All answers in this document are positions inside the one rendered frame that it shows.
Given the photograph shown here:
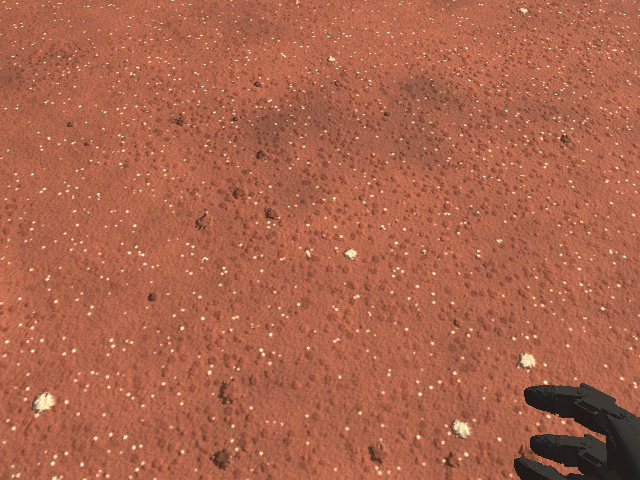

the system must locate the robot right hand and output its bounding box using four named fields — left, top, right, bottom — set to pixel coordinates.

left=514, top=383, right=640, bottom=480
